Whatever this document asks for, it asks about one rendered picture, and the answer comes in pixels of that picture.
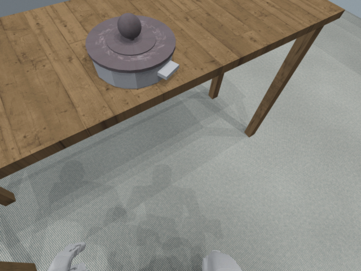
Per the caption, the pot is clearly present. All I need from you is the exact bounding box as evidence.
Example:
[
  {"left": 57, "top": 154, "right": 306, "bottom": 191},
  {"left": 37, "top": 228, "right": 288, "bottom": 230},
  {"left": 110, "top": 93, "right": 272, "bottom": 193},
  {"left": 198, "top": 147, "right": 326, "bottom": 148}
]
[{"left": 93, "top": 56, "right": 179, "bottom": 89}]

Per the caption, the lid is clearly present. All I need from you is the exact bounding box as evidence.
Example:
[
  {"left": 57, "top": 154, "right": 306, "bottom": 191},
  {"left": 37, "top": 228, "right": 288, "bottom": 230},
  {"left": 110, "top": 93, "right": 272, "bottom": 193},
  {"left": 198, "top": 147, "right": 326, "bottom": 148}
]
[{"left": 85, "top": 15, "right": 176, "bottom": 73}]

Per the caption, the robot left hand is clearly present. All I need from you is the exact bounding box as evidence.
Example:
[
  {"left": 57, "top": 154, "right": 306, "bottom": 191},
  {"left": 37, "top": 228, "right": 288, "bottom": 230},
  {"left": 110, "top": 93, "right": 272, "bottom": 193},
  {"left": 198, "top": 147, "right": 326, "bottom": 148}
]
[{"left": 48, "top": 242, "right": 89, "bottom": 271}]

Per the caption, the right robot thigh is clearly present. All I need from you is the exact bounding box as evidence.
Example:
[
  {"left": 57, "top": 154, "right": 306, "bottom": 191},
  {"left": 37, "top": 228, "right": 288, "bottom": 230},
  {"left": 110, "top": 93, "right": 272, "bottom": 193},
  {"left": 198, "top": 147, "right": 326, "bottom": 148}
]
[{"left": 202, "top": 252, "right": 242, "bottom": 271}]

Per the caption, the knob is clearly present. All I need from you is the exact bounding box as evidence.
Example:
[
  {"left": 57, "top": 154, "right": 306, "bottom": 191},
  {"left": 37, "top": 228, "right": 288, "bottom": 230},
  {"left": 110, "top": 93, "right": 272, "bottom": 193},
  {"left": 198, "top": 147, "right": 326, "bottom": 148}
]
[{"left": 117, "top": 13, "right": 142, "bottom": 39}]

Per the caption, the table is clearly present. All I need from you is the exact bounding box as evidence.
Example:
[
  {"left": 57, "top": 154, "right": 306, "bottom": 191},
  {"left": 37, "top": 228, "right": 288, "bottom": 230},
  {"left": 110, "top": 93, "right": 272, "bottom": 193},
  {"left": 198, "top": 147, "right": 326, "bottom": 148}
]
[{"left": 0, "top": 0, "right": 345, "bottom": 271}]

